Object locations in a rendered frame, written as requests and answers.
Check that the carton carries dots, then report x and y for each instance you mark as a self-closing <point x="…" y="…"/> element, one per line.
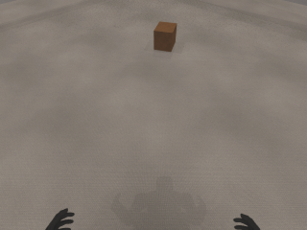
<point x="164" y="36"/>

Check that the left robot hand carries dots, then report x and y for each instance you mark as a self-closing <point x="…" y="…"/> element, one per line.
<point x="57" y="221"/>

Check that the right robot hand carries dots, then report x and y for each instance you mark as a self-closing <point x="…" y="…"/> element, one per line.
<point x="251" y="225"/>

